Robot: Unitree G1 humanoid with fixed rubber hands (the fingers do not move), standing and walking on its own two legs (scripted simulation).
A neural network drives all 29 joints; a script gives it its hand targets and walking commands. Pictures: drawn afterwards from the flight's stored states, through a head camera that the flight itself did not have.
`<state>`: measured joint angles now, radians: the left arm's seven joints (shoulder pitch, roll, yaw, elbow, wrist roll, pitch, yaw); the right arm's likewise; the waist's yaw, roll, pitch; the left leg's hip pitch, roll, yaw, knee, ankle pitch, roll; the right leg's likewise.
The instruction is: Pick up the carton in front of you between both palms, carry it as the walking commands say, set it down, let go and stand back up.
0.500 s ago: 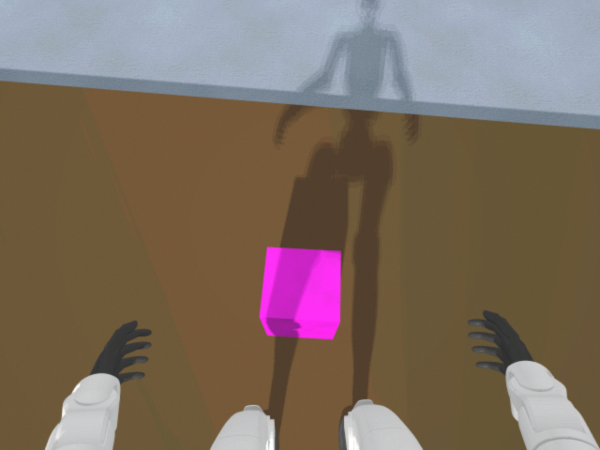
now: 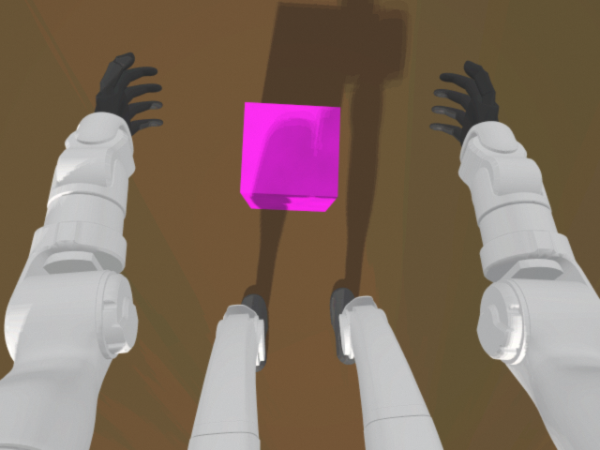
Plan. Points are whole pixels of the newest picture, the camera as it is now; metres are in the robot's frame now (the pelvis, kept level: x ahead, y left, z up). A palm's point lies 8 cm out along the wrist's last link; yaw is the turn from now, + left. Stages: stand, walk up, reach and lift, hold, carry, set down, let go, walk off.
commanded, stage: reach and lift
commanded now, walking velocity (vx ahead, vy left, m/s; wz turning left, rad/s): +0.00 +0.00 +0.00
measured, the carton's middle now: (290, 164) +0.56 -0.01 -0.55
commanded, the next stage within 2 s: none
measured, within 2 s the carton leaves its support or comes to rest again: neither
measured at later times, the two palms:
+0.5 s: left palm (174, 94) +0.58 +0.17 -0.19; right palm (415, 107) +0.54 -0.20 -0.19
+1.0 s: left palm (206, 149) +0.57 +0.17 -0.42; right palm (377, 154) +0.53 -0.20 -0.42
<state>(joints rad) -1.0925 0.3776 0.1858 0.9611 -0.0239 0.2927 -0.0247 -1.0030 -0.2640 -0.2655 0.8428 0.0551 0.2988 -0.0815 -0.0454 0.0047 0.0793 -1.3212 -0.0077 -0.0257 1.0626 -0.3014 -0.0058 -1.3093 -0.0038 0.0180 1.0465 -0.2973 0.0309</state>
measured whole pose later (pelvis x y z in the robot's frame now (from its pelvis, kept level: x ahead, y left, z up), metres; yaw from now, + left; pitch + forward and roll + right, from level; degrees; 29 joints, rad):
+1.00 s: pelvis -0.02 +0.00 -0.26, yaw -2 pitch +43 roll -2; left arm -1.60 0.48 0.07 1.16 -0.17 0.15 0.06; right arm -1.50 -0.31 -0.23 1.04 0.16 0.15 -0.15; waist -0.04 -0.02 0.28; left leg -2.25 -0.05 -0.07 2.06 -0.56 -0.05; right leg -2.24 0.06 0.04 2.02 -0.54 0.07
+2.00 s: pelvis -0.01 +0.00 -0.31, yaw -2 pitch +36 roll -2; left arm -1.59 0.36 0.15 1.07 -0.06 0.22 0.04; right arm -1.51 -0.23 -0.34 0.96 0.04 0.23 -0.09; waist -0.02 -0.01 0.43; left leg -2.24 -0.05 -0.05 2.26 -0.64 -0.03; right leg -2.23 0.06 0.04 2.23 -0.62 0.08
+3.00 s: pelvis +0.00 -0.01 -0.09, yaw +1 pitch +38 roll -1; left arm -0.87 -0.02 0.40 0.67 0.20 0.40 0.04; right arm -0.84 0.06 -0.45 0.62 -0.20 0.40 -0.08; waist -0.01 0.00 -0.22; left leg -1.67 -0.10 -0.13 1.50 -0.49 -0.06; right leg -1.66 0.10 0.11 1.49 -0.49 0.07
